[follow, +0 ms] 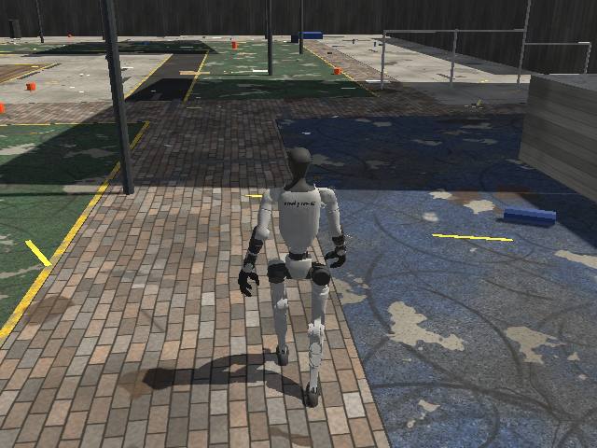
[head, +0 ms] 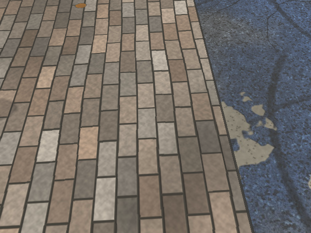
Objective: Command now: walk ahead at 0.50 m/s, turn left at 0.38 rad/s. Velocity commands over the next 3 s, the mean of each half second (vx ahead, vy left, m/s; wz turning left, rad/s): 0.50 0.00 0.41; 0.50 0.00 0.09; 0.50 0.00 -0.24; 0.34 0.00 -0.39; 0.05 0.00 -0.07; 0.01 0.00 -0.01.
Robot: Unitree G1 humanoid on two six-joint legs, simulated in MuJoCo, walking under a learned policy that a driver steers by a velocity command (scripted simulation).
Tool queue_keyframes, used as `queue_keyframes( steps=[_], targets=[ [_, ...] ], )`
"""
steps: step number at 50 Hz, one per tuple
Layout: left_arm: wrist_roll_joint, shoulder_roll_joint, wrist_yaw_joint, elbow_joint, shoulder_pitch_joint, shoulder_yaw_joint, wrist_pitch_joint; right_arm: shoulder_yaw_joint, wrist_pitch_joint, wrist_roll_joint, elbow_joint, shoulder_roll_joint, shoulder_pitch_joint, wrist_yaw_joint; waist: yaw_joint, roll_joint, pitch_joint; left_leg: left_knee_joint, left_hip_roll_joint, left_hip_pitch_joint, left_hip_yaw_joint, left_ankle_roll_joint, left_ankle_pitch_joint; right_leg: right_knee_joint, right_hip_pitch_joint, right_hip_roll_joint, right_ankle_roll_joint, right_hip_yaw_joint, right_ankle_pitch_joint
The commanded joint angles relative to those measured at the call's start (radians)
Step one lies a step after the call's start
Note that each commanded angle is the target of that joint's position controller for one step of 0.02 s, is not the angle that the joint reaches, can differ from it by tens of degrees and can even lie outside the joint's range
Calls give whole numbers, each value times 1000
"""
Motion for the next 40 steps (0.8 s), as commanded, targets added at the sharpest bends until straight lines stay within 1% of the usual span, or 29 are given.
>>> queue_keyframes(
  steps=[1,2,3,4,5,6,7,9,10,12,14,15,16,18,20,21,22,23,24,25,26,27,28,29,30,31,33,36,40],
  targets=[
    [14,164,17,-94,-45,18,-6,-89,3,-12,-6,-263,335,-17,-215,-20,-267,-6,103,586,-217,125,-10,686,-275,-219,-8,-17,1016],
    [26,15,-13,-103,81,-27,-36,-96,4,-6,-3,-298,360,-15,-120,223,-380,-81,337,952,-762,327,-185,1041,-733,9,64,60,16],
    [-11,111,-29,-110,-11,-9,-77,-74,10,-5,7,-208,377,-23,-179,132,-378,-189,322,985,-838,296,-276,1135,-863,-11,37,213,-75],
    [-48,157,-36,-156,-115,2,-101,-66,10,-7,-10,-178,314,-31,-177,97,-222,-217,293,865,-689,247,-242,1103,-940,-69,18,218,7],
    [-43,149,-32,-170,-162,0,-113,-60,7,-10,-33,-162,243,-31,-139,-19,-135,-241,256,701,-585,223,-141,1023,-908,-108,14,203,75],
    [-22,147,-25,-171,-174,8,-111,-53,5,-15,-51,-142,193,-31,-99,-71,-71,-263,223,560,-514,213,-28,940,-856,-131,26,190,105],
    [-8,144,-21,-177,-155,14,-99,-47,4,-25,-65,-132,169,-34,-62,-55,-62,-286,197,470,-470,212,40,900,-785,-150,39,193,119],
    [3,115,-15,-189,-126,13,-75,-51,8,-15,-79,-145,154,-42,-28,-18,-41,-315,172,365,-413,214,95,788,-743,-166,74,174,121],
    [6,104,-11,-199,-142,10,-65,-55,9,-13,-82,-160,162,-48,-28,-4,-28,-324,159,313,-378,210,120,724,-732,-164,94,156,147],
    [9,83,-6,-233,-227,1,-57,-68,13,-9,-84,-196,189,-63,-50,12,-10,-330,117,240,-320,182,107,554,-704,-143,122,128,276],
    [7,63,-9,-257,-309,-7,-60,-73,22,-1,-84,-205,221,-72,-86,28,-12,-309,70,202,-280,136,46,376,-636,-106,128,119,445],
    [1,60,-13,-265,-336,-9,-62,-72,26,-1,-77,-202,246,-74,-105,40,-22,-302,69,211,-276,121,23,315,-610,-90,129,112,521],
    [-5,63,-17,-273,-357,-10,-65,-70,28,0,-70,-195,272,-74,-120,50,-30,-294,79,229,-286,112,-6,279,-592,-82,128,112,569],
    [-12,80,-25,-286,-386,-7,-71,-64,31,3,-54,-177,307,-74,-134,62,-32,-258,110,297,-323,100,-54,229,-591,-86,113,133,576],
    [-12,111,-34,-293,-387,3,-81,-61,33,-2,-48,-171,323,-75,-125,73,-34,-203,152,380,-374,88,-69,193,-593,-92,82,147,512],
    [-12,123,-37,-295,-375,7,-86,-63,35,-6,-49,-177,319,-75,-112,84,-30,-175,169,407,-394,80,-49,184,-580,-92,64,142,465],
    [-11,133,-37,-288,-337,13,-89,-63,39,-10,-51,-178,311,-75,-85,93,-34,-136,169,421,-398,68,-3,161,-535,-86,42,127,428],
    [-5,157,-33,-266,-254,26,-92,-56,39,-13,-57,-160,308,-73,-43,87,-74,-45,130,419,-378,47,99,139,-420,-82,11,116,408],
    [7,203,-28,-248,-113,41,-97,-38,37,-22,-73,-122,303,-70,21,29,-191,180,75,341,-319,15,65,169,-205,-194,-51,221,416],
    [14,299,-28,-212,24,69,-86,-19,22,-4,-82,-61,439,-69,4,-227,-338,539,-68,8,-192,-63,-211,134,165,-399,-215,606,271],
    [-15,248,-41,-184,75,62,-76,-19,13,6,-77,-99,446,-68,22,-322,-338,698,-71,-182,-215,-75,-561,0,206,-468,-255,876,34],
    [-25,176,-42,-198,17,40,-74,-40,11,15,-89,-179,349,-67,35,-192,-186,769,-18,-263,-244,-65,-495,-18,95,-436,-206,778,-71],
    [-16,151,-40,-215,-51,29,-66,-39,12,7,-108,-179,265,-67,21,-112,-102,754,28,-257,-199,-63,-410,-28,-32,-393,-171,641,-4],
    [-8,129,-43,-218,-100,19,-61,-39,12,-10,-121,-167,223,-67,-1,-83,-34,687,61,-237,-172,-65,-347,-58,-148,-348,-164,546,104],
    [-1,109,-44,-220,-126,11,-62,-43,15,-17,-122,-157,223,-66,-28,-105,-16,631,94,-190,-168,-67,-301,-80,-217,-316,-154,481,196],
    [2,103,-45,-217,-134,8,-63,-41,19,-16,-119,-139,238,-64,-43,-125,-16,599,105,-147,-156,-72,-278,-101,-258,-290,-151,435,256],
    [-7,117,-44,-202,-116,12,-68,-35,24,-17,-117,-109,248,-64,-52,-130,-27,542,113,-132,-133,-86,-240,-129,-278,-275,-168,364,369],
    [-14,151,-34,-179,-84,22,-63,-25,21,-23,-148,-89,161,-65,-37,-94,-15,375,123,-169,-117,-110,-116,-154,-260,-272,-174,289,497],
    [-26,164,-26,-146,-24,22,-49,-14,11,-16,-178,-65,36,-53,7,-95,7,141,92,-107,-81,-115,72,-157,-250,-234,-139,195,525]
  ],
)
